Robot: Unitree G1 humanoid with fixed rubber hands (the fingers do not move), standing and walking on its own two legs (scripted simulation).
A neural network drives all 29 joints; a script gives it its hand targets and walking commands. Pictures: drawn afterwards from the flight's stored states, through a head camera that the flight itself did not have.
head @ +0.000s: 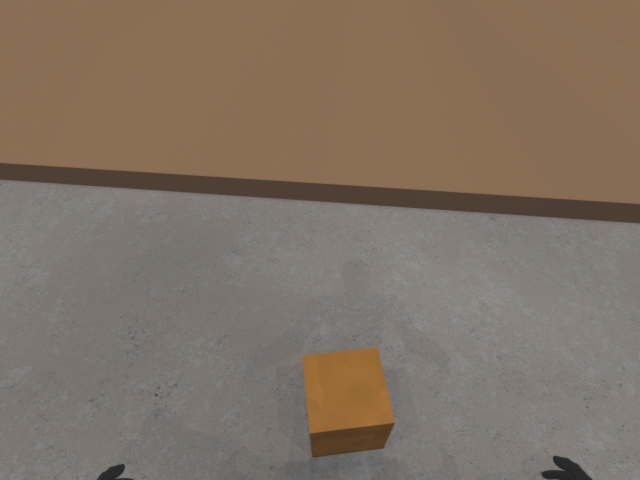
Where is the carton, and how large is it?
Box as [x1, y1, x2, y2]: [302, 347, 394, 457]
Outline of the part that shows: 377,347 302,356 312,457 383,447 394,421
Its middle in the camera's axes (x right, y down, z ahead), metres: +0.07 +0.45 +1.10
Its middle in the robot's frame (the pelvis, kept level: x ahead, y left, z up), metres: +0.43 -0.04 -0.66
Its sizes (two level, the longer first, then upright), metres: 0.210 0.200 0.250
